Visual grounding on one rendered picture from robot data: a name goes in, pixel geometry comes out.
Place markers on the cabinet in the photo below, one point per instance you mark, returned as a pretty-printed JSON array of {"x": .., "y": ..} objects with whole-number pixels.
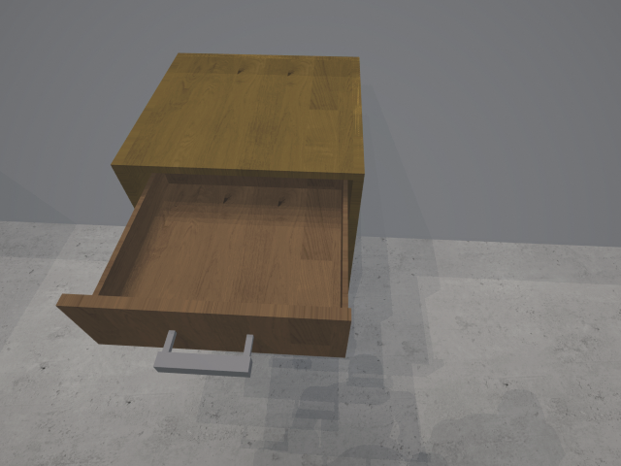
[{"x": 252, "y": 115}]

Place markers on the handle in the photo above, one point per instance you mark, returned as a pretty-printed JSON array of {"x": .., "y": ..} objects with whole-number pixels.
[{"x": 203, "y": 364}]

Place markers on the drawer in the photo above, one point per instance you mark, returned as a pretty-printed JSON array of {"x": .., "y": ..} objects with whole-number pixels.
[{"x": 218, "y": 257}]

